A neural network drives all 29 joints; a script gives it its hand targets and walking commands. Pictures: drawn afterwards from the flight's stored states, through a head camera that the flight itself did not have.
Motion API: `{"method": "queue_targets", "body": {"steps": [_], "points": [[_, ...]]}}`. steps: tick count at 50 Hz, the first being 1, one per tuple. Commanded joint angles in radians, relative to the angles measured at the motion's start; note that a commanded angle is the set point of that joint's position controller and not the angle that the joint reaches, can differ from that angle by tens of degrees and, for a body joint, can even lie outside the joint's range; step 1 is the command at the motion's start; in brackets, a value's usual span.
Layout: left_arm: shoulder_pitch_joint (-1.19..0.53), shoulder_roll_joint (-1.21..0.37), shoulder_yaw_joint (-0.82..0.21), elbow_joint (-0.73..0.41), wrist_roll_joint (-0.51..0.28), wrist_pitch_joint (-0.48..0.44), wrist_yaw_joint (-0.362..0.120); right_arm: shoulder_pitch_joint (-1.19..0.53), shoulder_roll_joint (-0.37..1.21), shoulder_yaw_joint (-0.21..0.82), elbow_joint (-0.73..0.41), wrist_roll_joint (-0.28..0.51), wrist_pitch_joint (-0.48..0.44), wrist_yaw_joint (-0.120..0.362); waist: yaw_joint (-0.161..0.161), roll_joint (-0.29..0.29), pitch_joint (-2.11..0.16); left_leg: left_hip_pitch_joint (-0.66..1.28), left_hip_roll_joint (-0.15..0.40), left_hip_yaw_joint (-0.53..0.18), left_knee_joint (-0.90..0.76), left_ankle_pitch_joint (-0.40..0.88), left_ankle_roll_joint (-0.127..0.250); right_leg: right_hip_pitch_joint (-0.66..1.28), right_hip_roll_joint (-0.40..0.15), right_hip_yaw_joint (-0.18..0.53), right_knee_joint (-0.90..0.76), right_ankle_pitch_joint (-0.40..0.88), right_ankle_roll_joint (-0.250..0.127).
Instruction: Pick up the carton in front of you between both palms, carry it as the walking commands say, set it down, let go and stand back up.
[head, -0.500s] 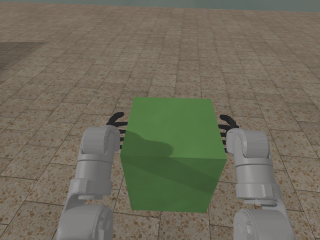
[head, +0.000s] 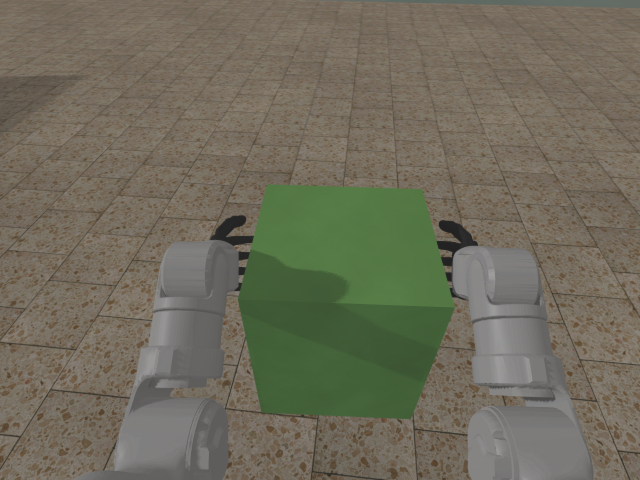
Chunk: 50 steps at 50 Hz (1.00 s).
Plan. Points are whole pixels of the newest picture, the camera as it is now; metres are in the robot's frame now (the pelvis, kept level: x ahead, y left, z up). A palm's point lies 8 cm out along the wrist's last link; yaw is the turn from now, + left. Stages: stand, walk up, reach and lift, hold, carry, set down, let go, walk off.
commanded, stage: carry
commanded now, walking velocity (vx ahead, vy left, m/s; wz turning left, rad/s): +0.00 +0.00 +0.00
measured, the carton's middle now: (340, 303) +0.34 +0.00 +0.05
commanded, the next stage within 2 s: none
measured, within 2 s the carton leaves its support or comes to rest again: neither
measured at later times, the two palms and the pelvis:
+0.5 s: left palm (221, 266) +0.34 +0.15 +0.13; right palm (466, 271) +0.34 -0.15 +0.13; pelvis -0.01 +0.00 +0.00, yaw +0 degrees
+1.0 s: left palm (223, 262) +0.34 +0.15 +0.13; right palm (465, 268) +0.34 -0.15 +0.13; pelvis +0.00 +0.00 +0.00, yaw +0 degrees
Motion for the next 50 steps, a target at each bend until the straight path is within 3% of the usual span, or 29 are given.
{"method": "queue_targets", "body": {"steps": [1,43,45,48,50], "points": [[-0.751,-1.118,-0.551,-0.131,-0.411,-0.032,-0.242,-0.771,1.138,0.545,-0.166,0.422,-0.037,0.232,0.001,-0.008,-0.364,0.132,0.153,-0.133,-0.067,0.118,0.027,0.116,-0.160,0.138,-0.079,0.137,-0.031],[-0.760,-1.122,-0.553,-0.133,-0.411,-0.023,-0.247,-0.777,1.136,0.547,-0.170,0.417,-0.028,0.236,0.003,-0.002,-0.370,0.127,0.157,-0.136,-0.064,0.130,0.024,0.123,-0.158,0.133,-0.077,0.143,-0.030],[-0.764,-1.119,-0.555,-0.137,-0.414,-0.024,-0.246,-0.783,1.136,0.548,-0.169,0.418,-0.029,0.235,0.004,0.002,-0.364,0.114,0.146,-0.139,-0.081,-0.012,0.033,0.100,-0.145,0.128,-0.086,-0.004,-0.038],[-0.770,-1.118,-0.554,-0.128,-0.416,-0.023,-0.245,-0.779,1.133,0.546,-0.156,0.414,-0.028,0.233,-0.002,0.007,-0.301,0.044,0.139,-0.184,-0.100,-0.379,0.068,0.009,-0.119,0.151,-0.075,-0.370,-0.065],[-0.779,-1.122,-0.558,-0.126,-0.415,-0.023,-0.244,-0.787,1.134,0.549,-0.154,0.418,-0.030,0.232,-0.011,0.032,-0.271,0.061,0.168,-0.241,-0.127,-0.399,0.087,-0.064,-0.101,0.130,-0.023,-0.339,-0.064]]}}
